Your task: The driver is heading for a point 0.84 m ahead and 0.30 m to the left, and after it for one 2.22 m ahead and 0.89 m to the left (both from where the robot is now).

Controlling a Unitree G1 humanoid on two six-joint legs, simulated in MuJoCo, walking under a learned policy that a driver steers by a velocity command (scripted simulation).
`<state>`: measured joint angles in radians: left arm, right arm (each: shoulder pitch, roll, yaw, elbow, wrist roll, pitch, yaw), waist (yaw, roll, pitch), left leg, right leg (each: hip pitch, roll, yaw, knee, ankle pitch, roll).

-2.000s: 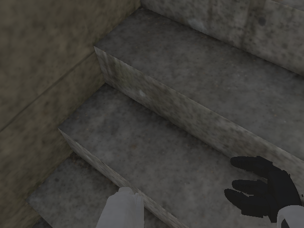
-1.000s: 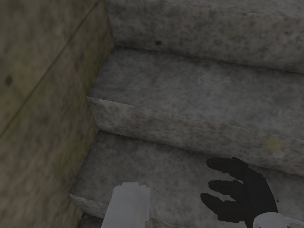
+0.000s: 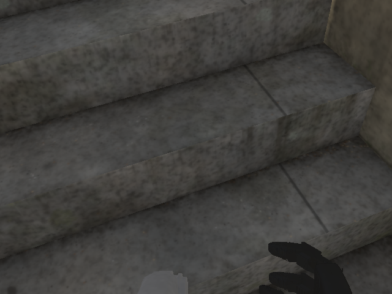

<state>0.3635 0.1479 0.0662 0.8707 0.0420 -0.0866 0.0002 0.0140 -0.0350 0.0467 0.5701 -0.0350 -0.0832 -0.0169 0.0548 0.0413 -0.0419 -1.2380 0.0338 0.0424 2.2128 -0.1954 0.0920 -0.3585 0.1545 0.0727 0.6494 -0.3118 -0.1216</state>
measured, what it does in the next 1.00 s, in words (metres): climbs, turning left: left foot 0.19 m higher, then right foot 0.19 m higher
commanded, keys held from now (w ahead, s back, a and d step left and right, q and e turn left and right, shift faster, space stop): w+q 1.00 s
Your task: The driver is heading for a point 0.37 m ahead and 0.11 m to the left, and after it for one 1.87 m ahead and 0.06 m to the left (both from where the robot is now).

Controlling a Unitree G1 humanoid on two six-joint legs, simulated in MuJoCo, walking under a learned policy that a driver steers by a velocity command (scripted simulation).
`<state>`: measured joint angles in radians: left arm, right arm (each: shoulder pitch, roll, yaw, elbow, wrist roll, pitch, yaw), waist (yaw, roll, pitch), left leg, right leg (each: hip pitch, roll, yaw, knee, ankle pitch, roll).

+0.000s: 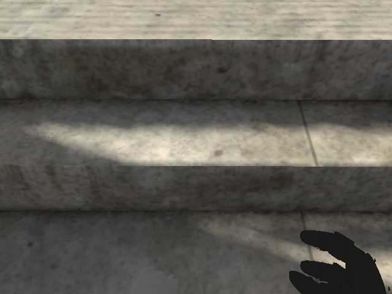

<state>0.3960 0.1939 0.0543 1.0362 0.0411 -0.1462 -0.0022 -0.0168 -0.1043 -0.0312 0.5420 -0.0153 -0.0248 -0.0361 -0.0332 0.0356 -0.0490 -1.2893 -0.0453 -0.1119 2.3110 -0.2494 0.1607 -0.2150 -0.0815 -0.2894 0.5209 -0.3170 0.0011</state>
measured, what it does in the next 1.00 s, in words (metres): climbs: left foot 0.19 m higher, then right foot 0.19 m higher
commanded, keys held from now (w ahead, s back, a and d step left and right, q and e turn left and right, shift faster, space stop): w+q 0.24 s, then q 0.26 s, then e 0.50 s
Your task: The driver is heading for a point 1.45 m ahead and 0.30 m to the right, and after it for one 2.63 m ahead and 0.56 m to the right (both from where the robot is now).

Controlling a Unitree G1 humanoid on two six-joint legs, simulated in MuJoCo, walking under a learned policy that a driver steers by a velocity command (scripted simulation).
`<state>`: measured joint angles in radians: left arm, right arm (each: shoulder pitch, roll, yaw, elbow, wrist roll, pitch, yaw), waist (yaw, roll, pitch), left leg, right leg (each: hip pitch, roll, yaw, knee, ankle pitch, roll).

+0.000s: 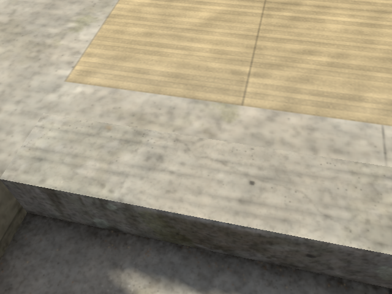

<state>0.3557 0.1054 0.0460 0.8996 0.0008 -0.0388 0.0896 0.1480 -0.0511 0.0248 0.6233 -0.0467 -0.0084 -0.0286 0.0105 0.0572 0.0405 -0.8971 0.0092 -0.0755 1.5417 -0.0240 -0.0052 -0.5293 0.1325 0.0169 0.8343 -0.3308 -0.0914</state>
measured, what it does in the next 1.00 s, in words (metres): climbs, turning right: left foot, then right foot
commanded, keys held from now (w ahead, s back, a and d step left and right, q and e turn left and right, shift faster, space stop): e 0.72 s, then no key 0.08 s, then w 0.20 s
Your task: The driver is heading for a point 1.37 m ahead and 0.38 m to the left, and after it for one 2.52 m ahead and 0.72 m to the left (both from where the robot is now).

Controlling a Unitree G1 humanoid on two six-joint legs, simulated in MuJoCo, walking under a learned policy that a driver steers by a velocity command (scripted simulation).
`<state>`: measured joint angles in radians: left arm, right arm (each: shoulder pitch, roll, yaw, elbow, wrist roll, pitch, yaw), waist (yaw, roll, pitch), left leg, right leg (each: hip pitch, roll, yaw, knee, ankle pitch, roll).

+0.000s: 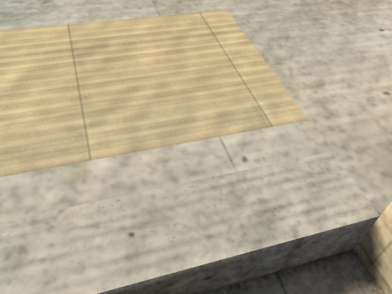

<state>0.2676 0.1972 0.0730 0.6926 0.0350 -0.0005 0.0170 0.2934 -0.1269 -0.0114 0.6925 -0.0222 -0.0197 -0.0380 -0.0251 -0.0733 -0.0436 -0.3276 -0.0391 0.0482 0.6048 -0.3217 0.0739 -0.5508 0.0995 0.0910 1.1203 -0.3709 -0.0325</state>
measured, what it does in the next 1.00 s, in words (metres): climbs, turning left: right foot 0.19 m higher, then left foot 0.19 m higher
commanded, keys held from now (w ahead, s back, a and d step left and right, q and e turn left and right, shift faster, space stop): w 0.08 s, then w+q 0.92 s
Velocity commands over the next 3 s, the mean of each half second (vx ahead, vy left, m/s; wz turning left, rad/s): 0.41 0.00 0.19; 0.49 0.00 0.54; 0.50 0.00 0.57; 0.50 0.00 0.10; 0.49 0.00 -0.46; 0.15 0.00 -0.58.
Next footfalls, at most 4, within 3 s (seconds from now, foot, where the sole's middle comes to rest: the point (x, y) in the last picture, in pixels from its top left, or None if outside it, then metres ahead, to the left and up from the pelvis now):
0.44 right None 0.36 -0.19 -0.57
0.98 left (173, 208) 0.62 0.05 -0.38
1.56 right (164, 116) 0.98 0.09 -0.38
2.04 left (71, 107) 1.01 0.40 -0.38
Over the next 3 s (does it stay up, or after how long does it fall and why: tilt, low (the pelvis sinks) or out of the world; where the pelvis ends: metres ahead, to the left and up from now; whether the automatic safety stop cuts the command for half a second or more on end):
stays up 1.31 0.40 0.39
